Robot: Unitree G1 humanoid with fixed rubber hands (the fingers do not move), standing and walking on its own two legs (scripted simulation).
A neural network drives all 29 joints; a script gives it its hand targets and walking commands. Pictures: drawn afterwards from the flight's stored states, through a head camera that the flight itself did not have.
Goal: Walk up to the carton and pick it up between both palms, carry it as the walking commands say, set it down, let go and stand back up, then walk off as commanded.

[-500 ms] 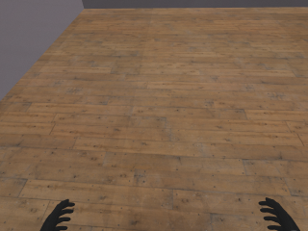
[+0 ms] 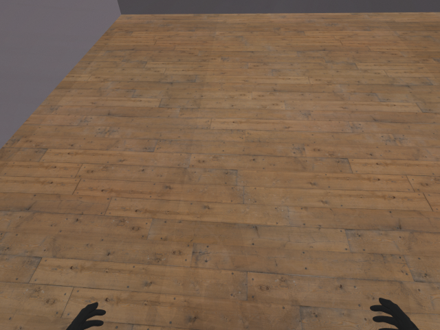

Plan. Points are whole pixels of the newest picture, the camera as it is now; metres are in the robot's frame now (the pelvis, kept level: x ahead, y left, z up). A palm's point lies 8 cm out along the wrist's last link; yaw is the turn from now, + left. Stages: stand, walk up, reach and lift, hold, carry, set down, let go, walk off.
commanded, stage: stand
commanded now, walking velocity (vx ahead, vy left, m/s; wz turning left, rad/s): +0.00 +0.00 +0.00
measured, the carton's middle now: out of the picture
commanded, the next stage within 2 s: walk up in 1.42 s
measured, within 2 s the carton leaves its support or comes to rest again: neither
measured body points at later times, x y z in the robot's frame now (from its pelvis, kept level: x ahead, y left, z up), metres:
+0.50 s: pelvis +0.00 +0.00 +0.01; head +0.00 +0.00 +0.46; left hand +0.12 +0.31 -0.10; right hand +0.12 -0.31 -0.10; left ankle +0.01 +0.12 -0.73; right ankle +0.01 -0.12 -0.73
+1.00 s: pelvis +0.00 +0.00 +0.02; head +0.01 +0.00 +0.47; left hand +0.11 +0.32 -0.10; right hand +0.11 -0.32 -0.10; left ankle +0.01 +0.12 -0.73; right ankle +0.01 -0.12 -0.73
